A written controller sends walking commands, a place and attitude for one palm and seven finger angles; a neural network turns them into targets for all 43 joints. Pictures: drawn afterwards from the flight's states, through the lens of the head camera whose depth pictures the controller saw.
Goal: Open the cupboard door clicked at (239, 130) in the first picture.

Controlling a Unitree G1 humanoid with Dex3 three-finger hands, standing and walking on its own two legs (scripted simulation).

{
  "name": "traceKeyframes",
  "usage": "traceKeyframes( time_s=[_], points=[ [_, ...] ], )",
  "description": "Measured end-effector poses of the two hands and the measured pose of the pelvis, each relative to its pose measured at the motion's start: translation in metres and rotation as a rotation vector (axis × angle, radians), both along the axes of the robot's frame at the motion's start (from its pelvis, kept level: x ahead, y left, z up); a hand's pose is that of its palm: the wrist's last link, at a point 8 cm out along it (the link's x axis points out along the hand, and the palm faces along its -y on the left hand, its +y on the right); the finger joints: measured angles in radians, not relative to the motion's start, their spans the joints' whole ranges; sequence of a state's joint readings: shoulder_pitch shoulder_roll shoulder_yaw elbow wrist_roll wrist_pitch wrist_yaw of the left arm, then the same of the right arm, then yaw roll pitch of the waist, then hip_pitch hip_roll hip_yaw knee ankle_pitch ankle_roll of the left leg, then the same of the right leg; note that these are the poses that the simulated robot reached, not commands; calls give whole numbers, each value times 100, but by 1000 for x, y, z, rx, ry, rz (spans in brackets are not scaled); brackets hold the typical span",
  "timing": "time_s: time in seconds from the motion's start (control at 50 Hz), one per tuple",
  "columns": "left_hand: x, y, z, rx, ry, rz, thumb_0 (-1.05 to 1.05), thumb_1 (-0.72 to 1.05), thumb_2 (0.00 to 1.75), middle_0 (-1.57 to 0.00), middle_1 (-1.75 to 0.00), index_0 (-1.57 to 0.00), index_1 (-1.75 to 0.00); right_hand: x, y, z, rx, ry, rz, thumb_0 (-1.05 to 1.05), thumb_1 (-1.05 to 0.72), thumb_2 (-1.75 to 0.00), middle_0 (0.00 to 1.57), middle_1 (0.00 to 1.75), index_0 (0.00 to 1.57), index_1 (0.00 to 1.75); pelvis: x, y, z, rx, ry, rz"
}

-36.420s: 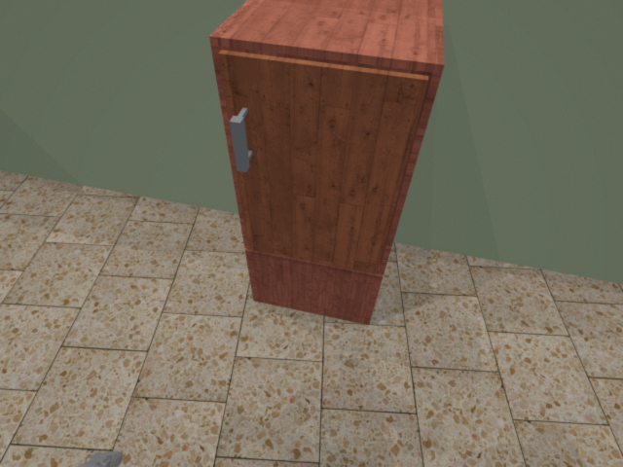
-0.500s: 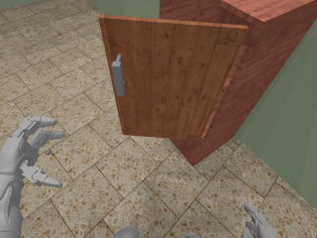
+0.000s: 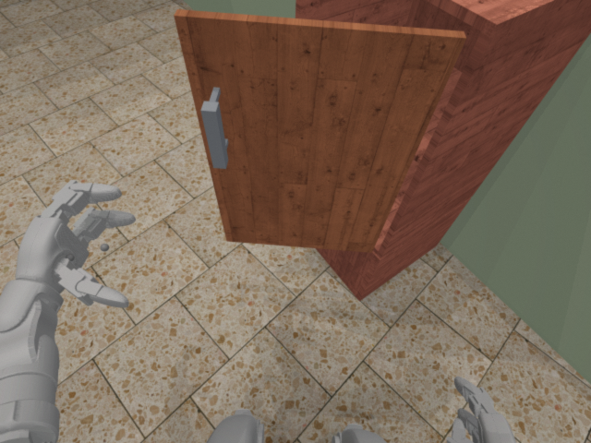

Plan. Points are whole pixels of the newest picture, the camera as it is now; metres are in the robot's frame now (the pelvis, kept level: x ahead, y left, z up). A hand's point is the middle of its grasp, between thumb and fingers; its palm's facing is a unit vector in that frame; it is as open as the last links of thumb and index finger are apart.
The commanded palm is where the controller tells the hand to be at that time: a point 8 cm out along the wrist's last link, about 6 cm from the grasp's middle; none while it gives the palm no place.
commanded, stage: move the hooked fingers beside the handle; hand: left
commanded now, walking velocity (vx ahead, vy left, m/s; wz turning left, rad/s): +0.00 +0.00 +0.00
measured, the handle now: (218, 129) +0.58 +0.17 +0.05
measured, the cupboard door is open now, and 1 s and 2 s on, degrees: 51 51 51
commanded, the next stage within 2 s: none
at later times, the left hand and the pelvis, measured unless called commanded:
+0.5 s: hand (137, 201) +0.41 +0.25 +0.06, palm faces -0.03 -1.00 +0.01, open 14.0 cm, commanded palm +0.40 +0.30 +0.06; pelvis +0.01 +0.01 +0.00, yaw -2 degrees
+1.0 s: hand (166, 162) +0.49 +0.23 +0.06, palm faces -0.02 -1.00 -0.01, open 14.0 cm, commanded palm +0.48 +0.27 +0.06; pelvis +0.00 +0.01 -0.01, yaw -2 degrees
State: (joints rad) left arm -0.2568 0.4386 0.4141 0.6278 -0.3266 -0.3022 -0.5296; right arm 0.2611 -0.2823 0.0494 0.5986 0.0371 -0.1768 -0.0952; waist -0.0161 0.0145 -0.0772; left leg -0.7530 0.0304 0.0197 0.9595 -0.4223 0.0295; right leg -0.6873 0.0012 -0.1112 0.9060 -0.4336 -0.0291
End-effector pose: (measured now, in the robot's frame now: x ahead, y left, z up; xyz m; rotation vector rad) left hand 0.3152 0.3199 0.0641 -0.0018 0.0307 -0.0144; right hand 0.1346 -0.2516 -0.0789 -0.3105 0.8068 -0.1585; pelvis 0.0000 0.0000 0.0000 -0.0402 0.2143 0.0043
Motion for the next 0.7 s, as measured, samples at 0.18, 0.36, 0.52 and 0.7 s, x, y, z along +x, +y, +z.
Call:
traceKeyframes(
  time_s=[0.18, 0.36, 0.52, 0.7],
  points=[
    [31, 1, 3, 4, 2, 1, -1, -50, 30, -30, -120, -30, -120, -30, -9, -4, 3, 87, -72, 1, -90, -90, 20, 30, 20, 30, 6, 1, 0, 2, 26, -24],
    [53, -4, -4, -3, 4, -4, -1, -50, 30, -30, -120, -30, -120, -52, -9, -12, -8, 192, -108, 1, -90, -90, 20, 30, 20, 30, 8, 6, -1, -1, 48, -25],
    [83, -18, -4, -4, 4, -18, -1, -50, 30, -30, -120, -30, -120, -61, -4, -16, -5, 230, -126, 1, -90, -90, 20, 30, 20, 30, 7, 10, -3, -3, 63, -27],
    [111, -28, -1, 5, 2, -7, -1, -50, 30, -30, -120, -30, -120, -77, -1, -23, 13, 295, -150, 1, -90, -90, 20, 30, 20, 30, 7, 11, -6, -2, 84, -38]
  ],
)
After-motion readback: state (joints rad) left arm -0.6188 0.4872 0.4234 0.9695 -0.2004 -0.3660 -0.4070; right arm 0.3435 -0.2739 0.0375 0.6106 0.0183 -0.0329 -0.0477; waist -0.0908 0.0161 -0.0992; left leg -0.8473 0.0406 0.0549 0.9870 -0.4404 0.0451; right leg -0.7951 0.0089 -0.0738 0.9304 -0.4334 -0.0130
